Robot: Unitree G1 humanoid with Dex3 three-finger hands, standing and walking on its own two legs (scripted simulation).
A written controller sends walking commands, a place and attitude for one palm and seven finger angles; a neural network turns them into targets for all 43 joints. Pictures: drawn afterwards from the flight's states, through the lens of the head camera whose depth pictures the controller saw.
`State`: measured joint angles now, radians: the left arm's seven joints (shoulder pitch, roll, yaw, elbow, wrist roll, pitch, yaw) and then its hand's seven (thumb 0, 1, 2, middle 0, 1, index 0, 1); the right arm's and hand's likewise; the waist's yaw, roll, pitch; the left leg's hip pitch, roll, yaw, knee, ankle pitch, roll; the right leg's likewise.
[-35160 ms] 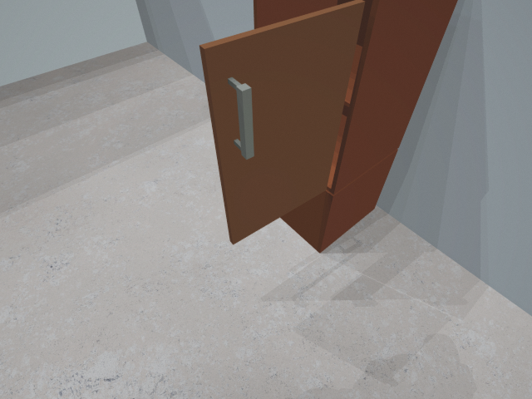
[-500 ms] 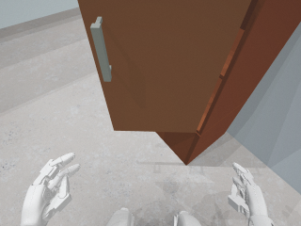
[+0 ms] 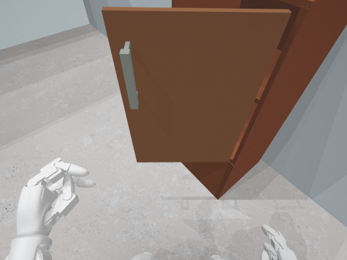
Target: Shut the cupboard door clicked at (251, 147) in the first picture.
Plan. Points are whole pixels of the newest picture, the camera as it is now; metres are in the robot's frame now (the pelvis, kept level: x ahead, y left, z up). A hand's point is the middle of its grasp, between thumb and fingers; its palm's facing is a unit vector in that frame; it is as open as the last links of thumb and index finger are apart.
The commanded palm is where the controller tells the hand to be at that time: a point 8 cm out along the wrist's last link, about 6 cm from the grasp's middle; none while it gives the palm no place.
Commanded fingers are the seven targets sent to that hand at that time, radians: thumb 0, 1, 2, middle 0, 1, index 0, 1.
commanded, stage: raise the hand and make a fist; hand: left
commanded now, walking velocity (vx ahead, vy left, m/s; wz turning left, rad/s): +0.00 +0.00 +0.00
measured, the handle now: (131, 77) +0.49 +0.15 +0.16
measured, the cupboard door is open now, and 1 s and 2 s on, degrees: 51 51 51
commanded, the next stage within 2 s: bring the fist close to the handle in 1.00 s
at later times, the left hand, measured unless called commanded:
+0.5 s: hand (82, 170) +0.25 +0.19 +0.13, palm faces +0.08 -1.00 -0.05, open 3.1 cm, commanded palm +0.22 +0.24 +0.15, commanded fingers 0.00 0.90 0.90 -1.30 -1.50 -1.30 -1.50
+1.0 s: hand (80, 159) +0.25 +0.19 +0.16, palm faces +0.16 -0.99 -0.04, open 3.1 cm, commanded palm +0.22 +0.23 +0.16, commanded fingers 0.00 0.90 0.90 -1.30 -1.50 -1.30 -1.50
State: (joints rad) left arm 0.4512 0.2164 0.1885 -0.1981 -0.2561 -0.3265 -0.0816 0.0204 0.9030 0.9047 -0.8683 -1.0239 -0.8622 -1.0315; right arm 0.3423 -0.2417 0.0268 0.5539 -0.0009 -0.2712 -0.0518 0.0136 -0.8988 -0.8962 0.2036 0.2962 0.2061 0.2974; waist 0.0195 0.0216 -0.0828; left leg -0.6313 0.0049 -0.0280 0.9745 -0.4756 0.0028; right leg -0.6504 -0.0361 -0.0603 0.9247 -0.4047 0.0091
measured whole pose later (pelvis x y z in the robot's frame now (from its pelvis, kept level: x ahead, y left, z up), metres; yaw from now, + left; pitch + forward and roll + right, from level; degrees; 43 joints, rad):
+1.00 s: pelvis +0.02 -0.01 +0.04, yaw +0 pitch +0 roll +0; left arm 0.27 0.21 0.20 -0.22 -0.26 -0.07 -0.12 0.02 0.90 0.90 -1.30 -1.49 -1.30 -1.50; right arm 0.26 -0.24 0.05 0.59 0.03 -0.26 -0.08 0.01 -0.90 -0.90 0.20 0.30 0.20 0.30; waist 0.05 0.03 -0.04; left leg -0.31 0.01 -0.03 0.68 -0.38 -0.01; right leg -0.34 -0.02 -0.07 0.67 -0.33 -0.01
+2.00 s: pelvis +0.02 -0.02 +0.04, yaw -1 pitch +1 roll +0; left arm -0.26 0.15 0.10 0.23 -0.14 0.00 0.05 0.02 0.90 0.90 -1.30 -1.49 -1.30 -1.50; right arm 0.22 -0.22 0.05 0.64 0.02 -0.14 -0.06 0.01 -0.90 -0.90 0.20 0.30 0.21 0.30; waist 0.01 0.03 -0.02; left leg -0.31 0.01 0.00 0.63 -0.34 -0.01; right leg -0.36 -0.02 -0.04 0.64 -0.30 -0.01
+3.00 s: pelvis +0.01 +0.00 +0.04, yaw -1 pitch +4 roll +0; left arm -0.61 0.24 0.18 0.75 -0.15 -0.16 -0.08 0.02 0.88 0.93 -1.30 -1.49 -1.30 -1.50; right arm 0.28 -0.24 0.04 0.67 0.03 -0.09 -0.06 0.01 -0.90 -0.90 0.20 0.30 0.21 0.30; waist -0.03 0.02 -0.03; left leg -0.39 0.00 0.01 0.66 -0.34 0.00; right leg -0.44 -0.03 -0.03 0.64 -0.28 0.01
